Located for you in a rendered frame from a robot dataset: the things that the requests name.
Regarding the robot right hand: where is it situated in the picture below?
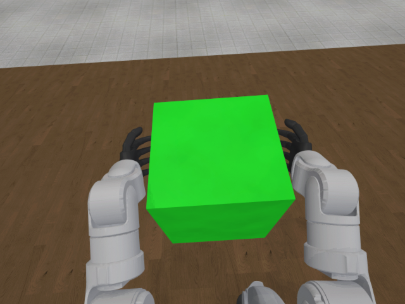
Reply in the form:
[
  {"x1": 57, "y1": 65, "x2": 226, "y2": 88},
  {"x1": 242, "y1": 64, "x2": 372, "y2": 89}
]
[{"x1": 277, "y1": 119, "x2": 312, "y2": 174}]

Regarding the robot left forearm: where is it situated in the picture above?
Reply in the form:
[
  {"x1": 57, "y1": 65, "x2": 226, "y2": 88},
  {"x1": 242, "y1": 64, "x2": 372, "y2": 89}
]
[{"x1": 84, "y1": 160, "x2": 146, "y2": 304}]

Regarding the robot left upper arm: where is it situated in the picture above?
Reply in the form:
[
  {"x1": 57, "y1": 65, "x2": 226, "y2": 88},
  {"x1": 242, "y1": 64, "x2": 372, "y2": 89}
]
[{"x1": 90, "y1": 288, "x2": 155, "y2": 304}]

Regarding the robot left hand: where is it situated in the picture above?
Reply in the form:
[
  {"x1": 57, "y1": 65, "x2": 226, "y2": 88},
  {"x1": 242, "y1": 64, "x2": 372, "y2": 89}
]
[{"x1": 120, "y1": 127, "x2": 151, "y2": 176}]

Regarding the robot right upper arm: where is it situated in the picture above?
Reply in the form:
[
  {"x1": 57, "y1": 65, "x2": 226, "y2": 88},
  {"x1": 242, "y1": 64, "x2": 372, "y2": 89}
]
[{"x1": 297, "y1": 281, "x2": 373, "y2": 304}]

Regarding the robot right forearm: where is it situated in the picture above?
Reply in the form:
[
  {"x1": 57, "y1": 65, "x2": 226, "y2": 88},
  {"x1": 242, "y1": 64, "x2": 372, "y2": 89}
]
[{"x1": 291, "y1": 150, "x2": 376, "y2": 304}]

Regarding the right robot shin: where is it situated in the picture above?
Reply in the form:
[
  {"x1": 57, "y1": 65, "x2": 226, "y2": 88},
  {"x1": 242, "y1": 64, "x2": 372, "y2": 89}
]
[{"x1": 247, "y1": 281, "x2": 264, "y2": 289}]

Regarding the right robot thigh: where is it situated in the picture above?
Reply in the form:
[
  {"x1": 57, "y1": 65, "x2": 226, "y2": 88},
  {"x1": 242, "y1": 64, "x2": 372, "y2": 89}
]
[{"x1": 242, "y1": 286, "x2": 285, "y2": 304}]

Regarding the carton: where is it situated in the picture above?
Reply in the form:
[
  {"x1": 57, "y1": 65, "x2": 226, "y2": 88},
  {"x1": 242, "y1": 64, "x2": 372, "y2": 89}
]
[{"x1": 146, "y1": 95, "x2": 296, "y2": 243}]

